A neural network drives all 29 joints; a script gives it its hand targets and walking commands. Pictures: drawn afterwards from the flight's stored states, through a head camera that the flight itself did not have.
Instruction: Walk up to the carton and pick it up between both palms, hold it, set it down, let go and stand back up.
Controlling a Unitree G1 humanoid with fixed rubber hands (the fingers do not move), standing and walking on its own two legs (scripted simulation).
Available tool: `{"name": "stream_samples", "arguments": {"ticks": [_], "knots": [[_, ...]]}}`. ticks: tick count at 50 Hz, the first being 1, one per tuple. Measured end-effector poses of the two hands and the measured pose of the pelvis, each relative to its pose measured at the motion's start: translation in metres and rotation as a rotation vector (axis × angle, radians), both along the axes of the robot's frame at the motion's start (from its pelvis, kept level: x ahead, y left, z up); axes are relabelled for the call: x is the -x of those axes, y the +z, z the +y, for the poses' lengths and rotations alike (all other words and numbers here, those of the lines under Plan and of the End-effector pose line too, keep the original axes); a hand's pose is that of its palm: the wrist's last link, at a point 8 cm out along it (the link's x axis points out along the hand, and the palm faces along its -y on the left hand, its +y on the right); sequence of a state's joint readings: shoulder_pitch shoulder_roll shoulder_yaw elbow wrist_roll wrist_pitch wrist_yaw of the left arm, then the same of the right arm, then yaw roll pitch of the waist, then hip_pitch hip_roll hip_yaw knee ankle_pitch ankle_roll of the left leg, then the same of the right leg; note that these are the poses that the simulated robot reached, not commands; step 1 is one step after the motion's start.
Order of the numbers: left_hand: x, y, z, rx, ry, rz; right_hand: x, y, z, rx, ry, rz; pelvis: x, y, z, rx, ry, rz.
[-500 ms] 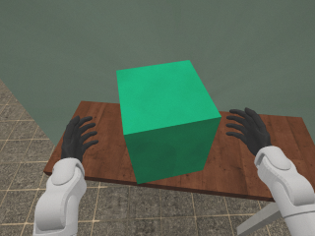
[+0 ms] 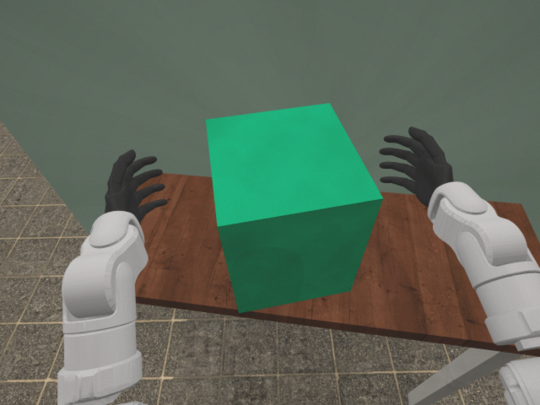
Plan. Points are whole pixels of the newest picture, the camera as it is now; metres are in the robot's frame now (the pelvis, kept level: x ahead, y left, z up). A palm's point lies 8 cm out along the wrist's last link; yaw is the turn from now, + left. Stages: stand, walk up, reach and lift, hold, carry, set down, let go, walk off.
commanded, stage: reach and lift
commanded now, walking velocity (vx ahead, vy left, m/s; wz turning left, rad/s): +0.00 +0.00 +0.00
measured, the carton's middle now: (283, 211) +0.41 +0.05 +0.04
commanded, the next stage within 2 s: none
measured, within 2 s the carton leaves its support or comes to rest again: neither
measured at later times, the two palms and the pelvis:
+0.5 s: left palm (114, 157) +0.36 +0.26 +0.20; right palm (423, 126) +0.46 -0.14 +0.19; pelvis +0.01 +0.01 +0.00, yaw +1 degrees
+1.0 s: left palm (135, 201) +0.35 +0.26 +0.11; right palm (393, 161) +0.46 -0.12 +0.12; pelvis +0.01 +0.01 +0.00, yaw +2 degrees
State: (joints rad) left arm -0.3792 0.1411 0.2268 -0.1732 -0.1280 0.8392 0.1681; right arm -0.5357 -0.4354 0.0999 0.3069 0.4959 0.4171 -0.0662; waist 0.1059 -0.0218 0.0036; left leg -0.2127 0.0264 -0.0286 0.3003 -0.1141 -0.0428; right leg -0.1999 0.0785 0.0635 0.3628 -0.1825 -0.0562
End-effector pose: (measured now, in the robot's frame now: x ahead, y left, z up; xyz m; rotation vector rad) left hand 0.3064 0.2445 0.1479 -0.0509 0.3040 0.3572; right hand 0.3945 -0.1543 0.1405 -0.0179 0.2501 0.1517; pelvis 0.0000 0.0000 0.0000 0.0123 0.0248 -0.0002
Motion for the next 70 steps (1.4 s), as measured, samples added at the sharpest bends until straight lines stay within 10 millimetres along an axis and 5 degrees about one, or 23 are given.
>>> {"name": "stream_samples", "arguments": {"ticks": [22,35,41,52,70], "knots": [[-0.046,0.044,0.014,-0.028,0.0,-0.037,-0.055,0.045,0.013,-0.005,0.016,-0.022,-0.008,-0.001,0.006,0.014,0.008,0.049],[-0.063,0.05,0.025,-0.031,0.01,-0.029,-0.077,0.057,0.028,-0.011,0.034,-0.019,-0.01,-0.001,0.007,0.019,0.016,0.067],[-0.064,0.03,0.025,-0.023,0.001,-0.005,-0.079,0.041,0.035,-0.012,0.033,0.014,-0.009,0.0,0.008,0.021,0.028,0.063],[-0.044,-0.043,0.014,-0.002,-0.005,0.045,-0.06,-0.03,0.039,0.001,0.007,0.046,-0.006,-0.001,0.01,0.024,0.036,0.074],[-0.057,-0.066,0.001,-0.03,0.015,-0.001,-0.063,-0.055,0.057,0.03,0.014,0.023,-0.008,-0.003,0.009,0.024,0.015,0.126]]}}
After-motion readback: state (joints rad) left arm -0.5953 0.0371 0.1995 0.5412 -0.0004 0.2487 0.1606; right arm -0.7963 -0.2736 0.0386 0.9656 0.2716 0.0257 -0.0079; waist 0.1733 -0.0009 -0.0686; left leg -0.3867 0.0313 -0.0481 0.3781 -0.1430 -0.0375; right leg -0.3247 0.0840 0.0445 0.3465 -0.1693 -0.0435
